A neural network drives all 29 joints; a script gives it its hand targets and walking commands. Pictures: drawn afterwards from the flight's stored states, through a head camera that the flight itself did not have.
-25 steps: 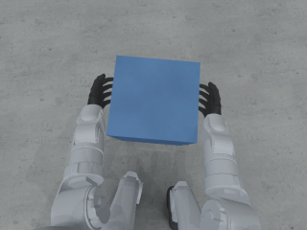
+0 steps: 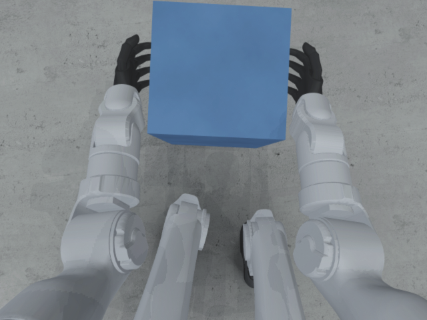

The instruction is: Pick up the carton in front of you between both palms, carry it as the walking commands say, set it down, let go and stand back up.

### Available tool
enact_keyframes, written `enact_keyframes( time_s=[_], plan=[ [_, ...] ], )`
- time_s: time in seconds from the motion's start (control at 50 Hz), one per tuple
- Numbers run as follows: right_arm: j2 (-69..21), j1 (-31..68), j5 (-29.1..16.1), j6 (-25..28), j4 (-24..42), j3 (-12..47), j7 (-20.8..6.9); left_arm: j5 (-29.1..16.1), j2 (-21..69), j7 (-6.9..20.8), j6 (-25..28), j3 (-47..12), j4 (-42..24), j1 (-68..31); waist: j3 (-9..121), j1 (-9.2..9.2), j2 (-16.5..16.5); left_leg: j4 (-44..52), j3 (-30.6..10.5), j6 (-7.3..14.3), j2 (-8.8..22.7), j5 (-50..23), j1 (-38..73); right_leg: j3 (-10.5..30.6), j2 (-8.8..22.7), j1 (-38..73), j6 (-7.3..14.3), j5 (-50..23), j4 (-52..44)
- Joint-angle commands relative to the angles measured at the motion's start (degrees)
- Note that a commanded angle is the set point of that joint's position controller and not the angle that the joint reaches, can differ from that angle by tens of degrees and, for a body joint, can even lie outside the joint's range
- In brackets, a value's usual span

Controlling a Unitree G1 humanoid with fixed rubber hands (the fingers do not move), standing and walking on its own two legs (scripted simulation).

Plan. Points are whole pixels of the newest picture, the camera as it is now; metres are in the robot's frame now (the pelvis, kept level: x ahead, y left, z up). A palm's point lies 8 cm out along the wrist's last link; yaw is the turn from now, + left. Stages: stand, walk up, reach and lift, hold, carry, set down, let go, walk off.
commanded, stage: set down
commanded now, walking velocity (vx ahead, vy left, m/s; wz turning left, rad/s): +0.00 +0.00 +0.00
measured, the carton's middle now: (217, 92) +0.51 +0.08 -0.19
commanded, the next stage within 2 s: none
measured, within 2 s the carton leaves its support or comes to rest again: rests again in 0.98 s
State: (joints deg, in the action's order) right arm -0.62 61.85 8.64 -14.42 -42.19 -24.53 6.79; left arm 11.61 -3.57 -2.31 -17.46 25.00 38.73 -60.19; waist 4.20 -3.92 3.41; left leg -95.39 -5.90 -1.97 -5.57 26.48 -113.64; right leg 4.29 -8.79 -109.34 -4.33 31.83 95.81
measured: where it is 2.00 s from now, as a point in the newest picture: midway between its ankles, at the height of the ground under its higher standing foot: (214, 256)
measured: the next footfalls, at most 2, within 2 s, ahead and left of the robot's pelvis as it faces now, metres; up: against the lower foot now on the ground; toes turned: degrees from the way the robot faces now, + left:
none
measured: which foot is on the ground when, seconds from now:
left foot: down 0.00-1.00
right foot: down 0.00-1.00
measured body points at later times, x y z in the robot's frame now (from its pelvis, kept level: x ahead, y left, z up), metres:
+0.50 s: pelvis -0.01 -0.01 -0.10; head +0.35 +0.05 +0.15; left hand +0.51 +0.25 -0.27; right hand +0.56 -0.05 -0.27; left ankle +0.10 +0.12 -0.49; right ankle +0.08 -0.13 -0.49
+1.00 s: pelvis -0.01 -0.01 -0.13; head +0.36 +0.03 +0.11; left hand +0.51 +0.24 -0.31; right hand +0.56 -0.06 -0.31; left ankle +0.10 +0.12 -0.49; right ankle +0.08 -0.13 -0.49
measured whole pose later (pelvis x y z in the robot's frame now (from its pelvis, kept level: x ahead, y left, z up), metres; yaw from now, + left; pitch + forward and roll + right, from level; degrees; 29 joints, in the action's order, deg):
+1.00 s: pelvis -0.01 -0.01 -0.13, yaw -1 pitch +39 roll +0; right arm 10.6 85.2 -1.4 -12.7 -58.0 -11.1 11.4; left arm 5.1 -15.0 0.1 -15.1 23.5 51.1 -78.9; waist -19.9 -7.8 4.2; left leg -121.8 -2.9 -2.7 -2.3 33.0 -127.7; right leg 3.0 -12.4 -125.4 -4.3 37.2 123.6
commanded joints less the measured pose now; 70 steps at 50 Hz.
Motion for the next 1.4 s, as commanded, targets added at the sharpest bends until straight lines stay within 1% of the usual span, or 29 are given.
enact_keyframes(
  time_s=[0.0,0.18,0.38,0.48,0.5,0.52,0.58,0.66,0.7,0.78,0.88,1.0,1.06,1.18,1.38],
  plan=[
    [-50.6,39.2,-5.7,1.5,-0.2,26.7,-11.8,-7.0,51.1,12.6,1.6,-27.7,-0.1,-37.0,62.1,-2.82,-4.5,5.7,8.5,-1.5,-2.7,-20.5,47.1,-9.3,-4.7,15.4,1.4,-11.0,-4.7],
    [-47.3,46.1,-6.5,1.5,-2.0,25.3,-10.2,-7.6,46.0,13.7,1.9,-24.8,1.7,-43.6,60.7,-4.34,-2.8,-1.6,10.0,-1.3,-2.1,-20.0,39.1,-9.9,-4.6,13.2,1.5,-10.9,2.4],
    [-42.6,54.4,-10.8,1.8,-1.6,28.5,-8.2,-11.2,39.6,14.8,2.4,-25.0,1.8,-51.5,60.8,-6.67,-1.1,-9.7,11.2,-1.1,-0.8,-21.4,34.1,-9.8,-4.2,15.5,1.6,-13.0,10.4],
    [-40.3,57.7,-12.9,2.3,-2.4,29.6,-8.0,-13.0,37.1,15.3,2.7,-25.1,2.7,-54.5,58.7,-7.32,-0.6,-13.4,11.2,-0.8,-0.2,-22.4,32.4,-9.6,-3.8,14.7,1.8,-13.9,14.2],
    [-40.3,58.7,-13.1,2.4,-2.1,29.8,-8.1,-13.4,37.1,15.4,2.8,-25.2,2.2,-55.9,58.5,-7.78,-0.4,-13.6,11.2,-0.8,-0.2,-21.8,30.6,-9.4,-3.6,15.2,2.1,-13.8,14.7],
    [-40.5,59.4,-13.1,2.4,-2.0,30.1,-8.2,-13.9,37.2,15.6,2.9,-25.2,1.7,-57.0,57.8,-8.15,0.6,-13.8,11.1,-0.7,-0.3,-21.9,28.5,-9.3,-3.4,15.6,2.2,-14.4,15.4],
    [-42.0,59.9,-14.7,2.9,-1.1,32.2,-8.3,-15.3,36.7,16.0,3.5,-25.5,0.4,-57.6,57.6,-9.03,3.4,-15.5,10.4,-0.1,-0.2,-25.9,28.4,-9.0,-3.4,16.1,2.1,-18.5,17.3],
    [-43.8,59.0,-16.2,3.6,-0.6,34.4,-8.3,-15.9,37.1,16.2,3.6,-25.4,1.4,-55.3,58.2,-9.96,4.3,-17.2,9.6,0.2,-0.2,-30.9,30.9,-8.8,-3.4,14.8,2.0,-21.5,18.6],
    [-43.7,57.8,-15.9,3.7,-1.7,34.1,-8.6,-15.3,37.1,16.5,3.5,-24.6,3.0,-53.4,55.4,-10.04,4.5,-17.5,9.4,0.3,-0.1,-30.2,29.5,-8.6,-3.4,13.2,2.1,-20.9,18.8],
    [-42.7,56.1,-15.0,3.7,-4.1,32.2,-9.1,-14.0,36.1,17.3,3.5,-22.7,5.3,-51.7,49.3,-10.0,5.2,-17.9,9.6,0.6,0.1,-26.2,24.4,-8.4,-3.3,11.0,2.2,-18.8,18.8],
    [-40.9,56.7,-14.6,3.9,-5.8,30.6,-9.3,-13.1,33.4,17.7,4.2,-21.3,5.6,-53.4,44.8,-10.42,6.0,-18.4,9.8,1.1,0.5,-21.8,19.6,-7.9,-3.3,10.1,2.4,-16.5,19.0],
    [-37.9,58.5,-15.8,4.6,-6.9,30.3,-9.3,-13.3,30.1,17.3,5.2,-21.1,5.5,-56.1,41.1,-11.13,5.0,-19.3,9.6,1.7,1.0,-19.7,18.6,-7.1,-3.3,9.5,2.7,-14.7,19.7],
    [-36.0,57.2,-15.0,4.5,-9.6,28.7,-9.5,-12.6,28.7,17.3,5.2,-20.5,7.0,-55.8,36.7,-10.47,4.8,-19.4,9.3,2.0,1.1,-17.1,17.4,-7.1,-3.2,8.1,3.0,-12.4,19.8],
    [-32.1,55.4,-12.6,4.1,-13.8,24.9,-10.7,-10.1,27.4,17.8,4.8,-17.2,11.1,-53.3,28.1,-9.35,4.8,-19.4,8.3,2.7,1.0,-12.5,14.2,-7.1,-2.9,3.6,3.6,-7.8,19.8],
    [-25.6,51.1,-8.4,3.4,-18.3,20.3,-11.6,-6.4,22.4,17.9,4.3,-12.1,15.6,-49.0,18.0,-7.9,4.6,-19.3,7.0,3.1,1.4,-7.2,10.2,-6.2,-2.1,0.0,4.1,-3.3,19.6]
  ],
)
